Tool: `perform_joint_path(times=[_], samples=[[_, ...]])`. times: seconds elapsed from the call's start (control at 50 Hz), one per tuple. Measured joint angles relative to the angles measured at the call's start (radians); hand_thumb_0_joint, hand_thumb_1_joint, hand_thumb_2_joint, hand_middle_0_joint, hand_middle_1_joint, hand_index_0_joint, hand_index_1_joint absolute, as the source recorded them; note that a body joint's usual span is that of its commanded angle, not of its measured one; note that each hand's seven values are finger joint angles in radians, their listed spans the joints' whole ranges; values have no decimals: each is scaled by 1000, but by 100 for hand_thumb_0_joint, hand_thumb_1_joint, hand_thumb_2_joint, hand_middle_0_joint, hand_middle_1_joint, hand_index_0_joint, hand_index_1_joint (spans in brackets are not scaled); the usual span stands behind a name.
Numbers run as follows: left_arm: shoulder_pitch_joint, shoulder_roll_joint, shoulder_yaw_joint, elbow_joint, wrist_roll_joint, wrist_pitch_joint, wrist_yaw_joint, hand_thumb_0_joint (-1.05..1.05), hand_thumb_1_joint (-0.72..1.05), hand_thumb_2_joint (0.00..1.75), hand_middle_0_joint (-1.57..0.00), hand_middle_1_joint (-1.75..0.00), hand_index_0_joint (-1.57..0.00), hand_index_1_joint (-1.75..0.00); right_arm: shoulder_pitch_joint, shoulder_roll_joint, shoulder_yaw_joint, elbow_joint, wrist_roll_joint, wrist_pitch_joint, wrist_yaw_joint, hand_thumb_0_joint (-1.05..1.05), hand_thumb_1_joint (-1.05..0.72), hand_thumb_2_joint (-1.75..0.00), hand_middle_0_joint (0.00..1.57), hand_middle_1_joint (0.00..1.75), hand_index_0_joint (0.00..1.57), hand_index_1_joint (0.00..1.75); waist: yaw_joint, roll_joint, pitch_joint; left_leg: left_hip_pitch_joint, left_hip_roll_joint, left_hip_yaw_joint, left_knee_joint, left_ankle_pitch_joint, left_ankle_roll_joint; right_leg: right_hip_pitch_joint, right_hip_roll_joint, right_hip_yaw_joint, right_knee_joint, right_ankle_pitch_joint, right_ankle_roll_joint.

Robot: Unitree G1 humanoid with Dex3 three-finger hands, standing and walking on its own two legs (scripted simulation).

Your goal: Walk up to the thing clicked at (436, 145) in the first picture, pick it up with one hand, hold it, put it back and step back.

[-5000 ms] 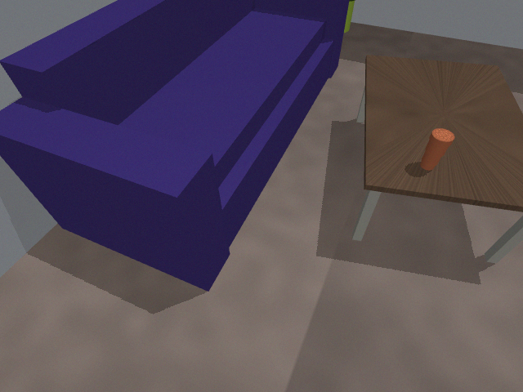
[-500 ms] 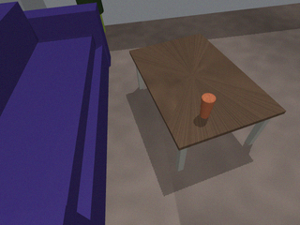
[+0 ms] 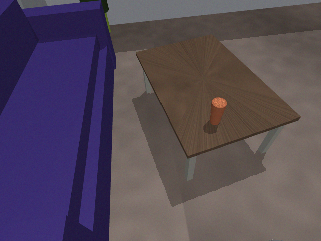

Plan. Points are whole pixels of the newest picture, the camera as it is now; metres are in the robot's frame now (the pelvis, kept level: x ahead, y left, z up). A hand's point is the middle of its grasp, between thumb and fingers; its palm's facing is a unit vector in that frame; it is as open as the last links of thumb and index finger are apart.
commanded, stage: stand
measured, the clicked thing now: (216, 112) +0.76 -0.25 -0.31
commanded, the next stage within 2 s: none
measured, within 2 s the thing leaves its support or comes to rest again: neither
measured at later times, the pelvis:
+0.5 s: pelvis +0.00 +0.00 +0.00, yaw +0 degrees
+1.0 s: pelvis +0.01 +0.00 +0.00, yaw +1 degrees
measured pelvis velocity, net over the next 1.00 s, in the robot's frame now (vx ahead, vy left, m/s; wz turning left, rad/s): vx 0.01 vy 0.00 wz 0.02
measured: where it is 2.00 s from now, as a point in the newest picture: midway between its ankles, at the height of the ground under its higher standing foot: outside the picture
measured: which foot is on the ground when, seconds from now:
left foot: down 0.00-1.00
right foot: down 0.00-1.00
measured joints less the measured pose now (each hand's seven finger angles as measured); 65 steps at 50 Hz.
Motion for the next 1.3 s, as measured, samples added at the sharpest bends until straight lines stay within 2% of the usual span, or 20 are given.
perform_joint_path(times=[0.14,0.48,0.92,1.3], samples=[[-17,5,-1,23,12,10,1,1,90,90,-18,-31,-47,-30,9,0,2,5,-5,0,1,1,-90,-89,20,30,20,30,-6,2,-26,-14,11,-11,7,4,2,2,11,-11,-22,18,-5],[-9,-1,8,15,5,-5,-12,1,90,90,-17,-30,-46,-30,86,6,1,33,-10,-5,-1,1,-90,-89,20,30,20,30,-7,4,-16,-21,9,-9,-2,8,-3,-4,8,-9,-35,23,-3],[11,3,2,-3,7,-4,3,1,90,90,-17,-29,-45,-30,21,3,0,1,-7,-7,-1,1,-90,-89,20,30,20,30,9,-4,-29,-12,8,-16,-3,-4,-5,3,7,-16,-26,3,-6],[28,3,3,-19,10,-13,2,1,90,90,-16,-29,-45,-30,40,2,1,3,-5,0,1,1,-90,-89,20,30,20,30,9,-3,-24,-12,11,-19,0,-12,-5,15,10,-19,-45,6,-2]])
